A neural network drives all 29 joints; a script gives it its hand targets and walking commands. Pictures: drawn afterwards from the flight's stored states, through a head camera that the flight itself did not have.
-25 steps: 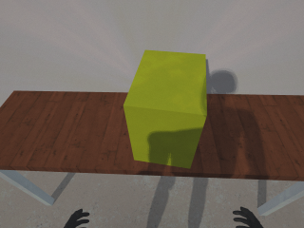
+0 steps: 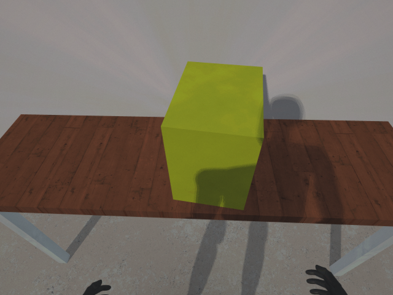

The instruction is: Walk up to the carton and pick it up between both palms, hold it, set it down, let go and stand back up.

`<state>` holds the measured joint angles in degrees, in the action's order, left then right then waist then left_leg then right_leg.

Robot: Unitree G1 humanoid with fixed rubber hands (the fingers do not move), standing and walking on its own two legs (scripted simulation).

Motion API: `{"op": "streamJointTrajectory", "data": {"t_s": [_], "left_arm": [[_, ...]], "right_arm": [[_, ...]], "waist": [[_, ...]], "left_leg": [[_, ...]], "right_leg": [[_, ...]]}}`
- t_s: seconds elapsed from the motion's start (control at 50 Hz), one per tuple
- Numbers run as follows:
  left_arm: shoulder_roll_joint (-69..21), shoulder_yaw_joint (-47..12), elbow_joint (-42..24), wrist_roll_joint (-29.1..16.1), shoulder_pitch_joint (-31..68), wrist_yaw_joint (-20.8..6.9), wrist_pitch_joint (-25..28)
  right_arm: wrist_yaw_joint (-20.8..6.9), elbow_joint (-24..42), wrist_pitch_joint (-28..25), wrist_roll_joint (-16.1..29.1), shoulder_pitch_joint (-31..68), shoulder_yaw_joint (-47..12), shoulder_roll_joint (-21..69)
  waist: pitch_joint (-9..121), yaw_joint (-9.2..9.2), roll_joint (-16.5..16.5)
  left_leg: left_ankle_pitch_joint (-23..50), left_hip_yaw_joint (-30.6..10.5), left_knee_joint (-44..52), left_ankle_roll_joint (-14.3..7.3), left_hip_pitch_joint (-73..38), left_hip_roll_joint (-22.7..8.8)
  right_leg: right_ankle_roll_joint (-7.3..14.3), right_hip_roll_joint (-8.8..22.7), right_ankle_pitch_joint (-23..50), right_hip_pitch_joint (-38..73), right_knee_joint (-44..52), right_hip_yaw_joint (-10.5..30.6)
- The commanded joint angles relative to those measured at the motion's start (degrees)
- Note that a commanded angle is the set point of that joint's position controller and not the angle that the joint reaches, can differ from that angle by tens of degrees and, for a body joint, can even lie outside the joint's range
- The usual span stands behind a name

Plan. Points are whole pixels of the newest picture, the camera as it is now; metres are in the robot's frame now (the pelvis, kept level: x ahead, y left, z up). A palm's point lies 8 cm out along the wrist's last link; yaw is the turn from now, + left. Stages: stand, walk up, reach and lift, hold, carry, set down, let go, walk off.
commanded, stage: walk up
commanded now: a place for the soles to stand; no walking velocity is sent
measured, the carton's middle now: (215, 136) +0.51 -0.03 +0.02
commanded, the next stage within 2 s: reach and lift in 1.46 s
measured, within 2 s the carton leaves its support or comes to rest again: neither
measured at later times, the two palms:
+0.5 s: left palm out of the picture +0.14 +0.25 -0.09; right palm out of the picture +0.15 -0.26 -0.08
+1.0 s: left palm (90, 290) +0.16 +0.25 -0.08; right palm (341, 292) +0.15 -0.27 -0.08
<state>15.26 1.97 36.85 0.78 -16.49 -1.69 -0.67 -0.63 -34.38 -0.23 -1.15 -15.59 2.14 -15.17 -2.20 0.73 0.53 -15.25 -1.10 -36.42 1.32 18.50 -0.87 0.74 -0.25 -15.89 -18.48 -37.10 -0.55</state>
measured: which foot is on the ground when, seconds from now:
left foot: down 0.00-1.00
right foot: down 0.00-1.00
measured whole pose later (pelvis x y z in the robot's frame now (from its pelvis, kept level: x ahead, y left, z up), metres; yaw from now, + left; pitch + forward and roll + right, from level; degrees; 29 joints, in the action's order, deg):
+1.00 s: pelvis +0.02 -0.01 +0.00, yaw -1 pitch -3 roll +0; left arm 16.2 1.1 35.7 0.0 -12.8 -1.7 -1.4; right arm 0.2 -33.6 0.0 -0.9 -14.7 1.5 -15.6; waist -2.6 0.3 0.4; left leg -17.8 -1.0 -37.0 2.1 16.4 -1.5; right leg 1.2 -1.0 -18.4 -16.8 -38.0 0.1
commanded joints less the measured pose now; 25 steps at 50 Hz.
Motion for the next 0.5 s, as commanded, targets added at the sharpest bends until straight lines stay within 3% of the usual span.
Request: {"op": "streamJointTrajectory", "data": {"t_s": [0.0, 0.06, 0.16, 0.26, 0.42, 0.48], "left_arm": [[8.3, 2.1, -5.0, -0.4, 1.7, 0.2, 1.3], [8.5, 2.1, -4.7, -0.3, 1.5, 0.3, 1.2], [8.0, 2.0, -4.8, -0.1, 0.5, 0.3, 1.1], [8.0, 2.0, -4.7, -0.3, 0.3, 0.4, 0.8], [9.2, 1.4, -5.6, -0.6, 2.5, 0.6, 1.2], [9.4, 1.6, -5.8, -0.9, 2.8, 0.5, 0.6]], "right_arm": [[0.5, 5.5, -1.6, -0.4, -0.9, 2.8, -8.1], [0.6, 5.9, -1.7, -0.1, -0.8, 2.6, -8.2], [0.9, 6.0, -1.7, -0.1, -0.3, 2.5, -8.9], [0.8, 5.9, -1.4, 0.0, -0.1, 2.1, -9.1], [0.9, 6.0, -1.4, 0.2, -0.7, 1.6, -8.1], [1.1, 6.1, -1.0, 0.3, 0.0, 1.7, -8.3]], "waist": [[0.1, -1.27, 1.6], [0.5, -0.96, -0.8], [1.8, -0.13, 0.0], [0.3, 0.23, -1.7], [4.3, -0.68, 1.0], [3.4, -0.25, -0.7]], "left_leg": [[-9.1, -5.2, 6.9, -3.4, -1.9, -2.5], [-8.5, -5.8, 8.0, -3.5, -0.5, -2.9], [-6.9, -6.8, 9.2, -3.6, 1.5, -4.2], [-6.6, -6.9, 10.2, -3.7, 2.9, -4.6], [8.7, -4.1, 4.4, -3.3, -3.2, -3.9], [6.3, -3.5, 4.5, -3.2, -3.1, -3.3]], "right_leg": [[2.5, 5.5, -15.4, -6.4, 15.3, 9.6], [2.4, 5.3, -12.5, -4.9, 13.4, 8.6], [2.1, 4.6, -6.2, -0.7, 10.1, 7.8], [1.9, 4.6, -3.7, 0.1, 9.4, 7.5], [2.6, 6.4, 10.6, 2.1, 8.5, 8.2], [2.9, 6.2, 7.5, 0.4, 8.9, 8.3]]}}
